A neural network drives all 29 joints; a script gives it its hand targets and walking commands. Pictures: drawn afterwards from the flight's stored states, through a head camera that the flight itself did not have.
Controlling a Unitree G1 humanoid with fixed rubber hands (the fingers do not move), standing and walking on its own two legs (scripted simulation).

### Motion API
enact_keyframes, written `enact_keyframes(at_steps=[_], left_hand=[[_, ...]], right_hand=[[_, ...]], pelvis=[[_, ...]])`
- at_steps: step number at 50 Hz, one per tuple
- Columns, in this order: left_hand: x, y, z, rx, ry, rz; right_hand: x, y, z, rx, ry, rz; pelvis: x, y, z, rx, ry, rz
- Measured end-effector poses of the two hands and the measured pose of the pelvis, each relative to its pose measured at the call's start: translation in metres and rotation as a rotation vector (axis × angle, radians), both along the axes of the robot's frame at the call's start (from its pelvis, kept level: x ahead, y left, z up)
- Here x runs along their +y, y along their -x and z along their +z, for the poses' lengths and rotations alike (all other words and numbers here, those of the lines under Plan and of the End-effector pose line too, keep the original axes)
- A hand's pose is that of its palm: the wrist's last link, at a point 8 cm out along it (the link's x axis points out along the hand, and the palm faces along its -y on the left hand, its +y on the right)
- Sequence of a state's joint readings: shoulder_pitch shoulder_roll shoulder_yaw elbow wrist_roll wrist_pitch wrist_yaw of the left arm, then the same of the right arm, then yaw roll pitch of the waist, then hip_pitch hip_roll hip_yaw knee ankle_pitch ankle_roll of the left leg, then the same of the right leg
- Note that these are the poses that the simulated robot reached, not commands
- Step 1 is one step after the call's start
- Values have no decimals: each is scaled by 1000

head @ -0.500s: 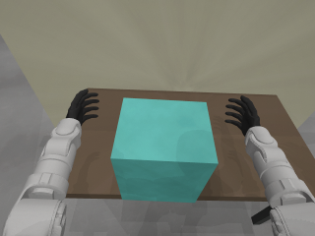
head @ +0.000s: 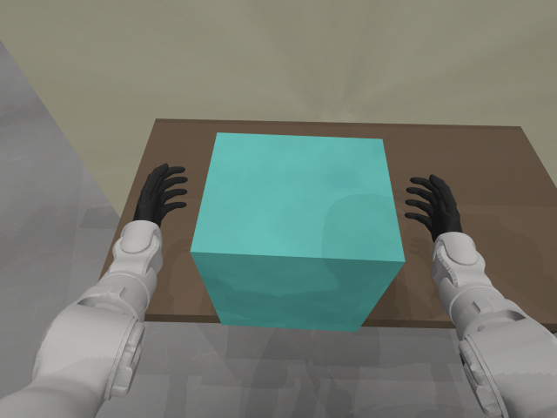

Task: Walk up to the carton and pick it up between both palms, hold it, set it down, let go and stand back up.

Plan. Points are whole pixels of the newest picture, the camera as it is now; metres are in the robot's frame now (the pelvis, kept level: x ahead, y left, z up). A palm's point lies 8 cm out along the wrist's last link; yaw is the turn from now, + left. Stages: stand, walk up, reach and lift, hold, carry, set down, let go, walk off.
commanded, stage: reach and lift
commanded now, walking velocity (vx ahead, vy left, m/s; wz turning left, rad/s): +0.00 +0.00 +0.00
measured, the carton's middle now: (293, 241) +0.42 +0.00 -0.04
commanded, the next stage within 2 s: none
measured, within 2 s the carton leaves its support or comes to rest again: neither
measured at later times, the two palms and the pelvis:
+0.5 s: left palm (162, 227) +0.41 +0.20 +0.01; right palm (419, 235) +0.41 -0.20 +0.00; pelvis -0.01 +0.00 -0.02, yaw +0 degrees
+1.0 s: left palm (185, 229) +0.41 +0.17 +0.00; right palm (402, 234) +0.41 -0.18 +0.00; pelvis +0.00 +0.01 -0.02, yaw -1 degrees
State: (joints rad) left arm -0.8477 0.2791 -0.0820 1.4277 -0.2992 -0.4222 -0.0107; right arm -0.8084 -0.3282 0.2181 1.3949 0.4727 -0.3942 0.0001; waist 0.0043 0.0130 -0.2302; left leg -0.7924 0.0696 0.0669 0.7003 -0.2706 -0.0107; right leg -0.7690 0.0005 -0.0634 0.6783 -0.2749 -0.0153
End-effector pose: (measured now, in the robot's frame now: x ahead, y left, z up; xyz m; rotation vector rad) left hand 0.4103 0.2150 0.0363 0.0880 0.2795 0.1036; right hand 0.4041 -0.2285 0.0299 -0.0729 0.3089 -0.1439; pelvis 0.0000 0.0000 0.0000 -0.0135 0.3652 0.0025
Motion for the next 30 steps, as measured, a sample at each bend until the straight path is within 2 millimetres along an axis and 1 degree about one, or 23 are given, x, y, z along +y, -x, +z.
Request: enact_keyframes(at_steps=[3, 6, 10, 13, 16, 21, 24, 27, 30], left_hand=[[2, 6, -20, 33, 2, 10], [4, 11, -38, 44, 7, 24], [3, 12, -52, 32, 12, 32], [1, 9, -53, 11, 16, 30], [-2, 4, -48, -12, 17, 22], [-6, -1, -34, -43, 15, 7], [-9, 0, -29, -44, 19, 2], [-13, 3, -32, -24, 26, -3], [-19, 7, -39, -11, 36, -5]], right_hand=[[-3, 4, -14, 17, 5, -4], [-1, 5, -27, 11, -4, 4], [7, 2, -38, -11, -27, 20], [14, -2, -42, -26, -36, 31], [20, -5, -42, -34, -38, 33], [25, -5, -34, -51, -35, 22], [26, -4, -29, -54, -28, 17], [28, -3, -27, -42, -20, 16], [31, -3, -26, -43, -18, 18]], pelvis=[[-2, 4, -5, 28, -3, 1], [-2, 7, -11, 69, -5, 2], [-3, 10, -19, 117, -4, 1], [-2, 11, -23, 135, -3, 1], [-1, 11, -25, 136, 0, 2], [2, 10, -23, 115, 5, 0], [4, 9, -22, 99, 6, -1], [5, 9, -21, 85, 5, -2], [6, 10, -21, 83, 5, -3]])
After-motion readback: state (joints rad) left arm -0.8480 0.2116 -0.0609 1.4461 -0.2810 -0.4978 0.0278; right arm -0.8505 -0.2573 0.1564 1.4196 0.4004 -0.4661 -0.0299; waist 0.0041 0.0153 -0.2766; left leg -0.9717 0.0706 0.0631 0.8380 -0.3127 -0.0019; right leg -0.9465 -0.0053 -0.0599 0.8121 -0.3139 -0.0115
